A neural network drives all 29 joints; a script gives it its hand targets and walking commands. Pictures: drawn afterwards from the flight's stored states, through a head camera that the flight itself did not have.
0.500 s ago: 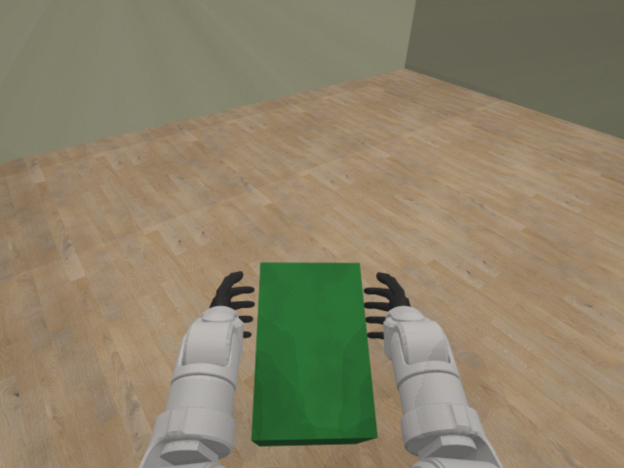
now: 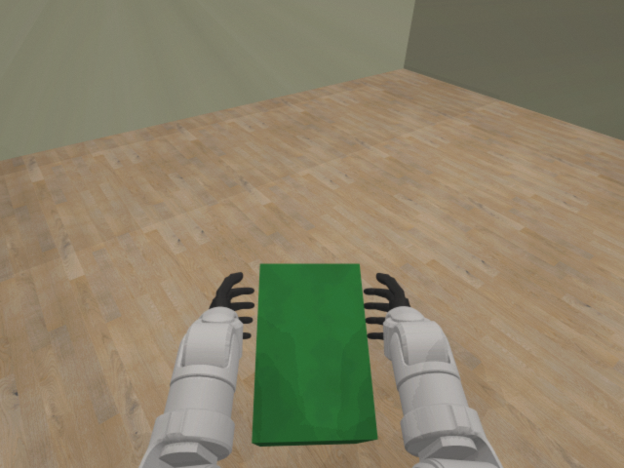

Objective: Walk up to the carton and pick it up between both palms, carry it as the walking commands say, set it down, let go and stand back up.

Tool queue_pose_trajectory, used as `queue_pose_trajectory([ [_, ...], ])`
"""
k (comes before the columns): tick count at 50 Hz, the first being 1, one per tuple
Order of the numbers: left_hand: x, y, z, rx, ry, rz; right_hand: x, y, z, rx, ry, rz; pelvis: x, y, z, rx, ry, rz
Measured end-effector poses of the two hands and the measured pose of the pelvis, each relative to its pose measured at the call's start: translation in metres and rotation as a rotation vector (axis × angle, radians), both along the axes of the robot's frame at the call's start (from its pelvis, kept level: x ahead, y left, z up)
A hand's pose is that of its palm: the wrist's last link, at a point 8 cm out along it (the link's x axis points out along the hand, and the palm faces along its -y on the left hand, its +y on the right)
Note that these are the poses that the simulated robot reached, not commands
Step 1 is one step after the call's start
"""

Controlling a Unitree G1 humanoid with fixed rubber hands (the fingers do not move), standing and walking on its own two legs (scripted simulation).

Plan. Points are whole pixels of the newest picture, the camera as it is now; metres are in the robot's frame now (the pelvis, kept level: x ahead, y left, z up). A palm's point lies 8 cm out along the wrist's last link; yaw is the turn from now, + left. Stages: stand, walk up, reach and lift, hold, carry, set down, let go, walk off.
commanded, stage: hold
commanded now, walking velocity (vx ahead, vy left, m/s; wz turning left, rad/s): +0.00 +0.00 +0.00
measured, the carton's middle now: (309, 356) +0.32 +0.00 -0.04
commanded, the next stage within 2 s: carry in 0.26 s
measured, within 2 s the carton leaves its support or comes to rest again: neither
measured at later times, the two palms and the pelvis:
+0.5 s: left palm (254, 324) +0.30 +0.07 +0.06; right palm (422, 319) +0.31 -0.16 +0.06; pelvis -0.01 -0.05 -0.01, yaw -2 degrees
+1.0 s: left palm (343, 330) +0.28 -0.04 +0.08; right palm (513, 322) +0.29 -0.27 +0.07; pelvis -0.04 -0.18 -0.02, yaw +2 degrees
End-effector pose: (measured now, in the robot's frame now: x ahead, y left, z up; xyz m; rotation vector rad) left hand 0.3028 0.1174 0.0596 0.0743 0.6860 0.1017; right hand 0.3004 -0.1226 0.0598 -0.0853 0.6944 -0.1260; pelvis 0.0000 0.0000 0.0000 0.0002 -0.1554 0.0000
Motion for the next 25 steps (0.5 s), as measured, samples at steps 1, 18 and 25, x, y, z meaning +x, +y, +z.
queue_pose_trajectory([
  [1, 0.000, 0.000, 0.000, 0.000, 0.000, -0.001, 0.000, 0.000, 0.000, 0.000, 0.000, 0.000, 0.000, 0.000, 0.000, 0.000, 0.000, 0.000],
  [18, 0.002, -0.003, -0.004, -0.008, -0.017, 0.035, 0.006, -0.002, 0.002, -0.007, -0.019, 0.019, -0.001, -0.009, -0.005, -0.004, 0.121, -0.035],
  [25, -0.001, -0.043, -0.002, 0.035, -0.008, 0.119, 0.005, -0.034, -0.001, 0.009, -0.016, -0.018, -0.011, -0.046, -0.013, -0.034, 0.199, -0.036],
])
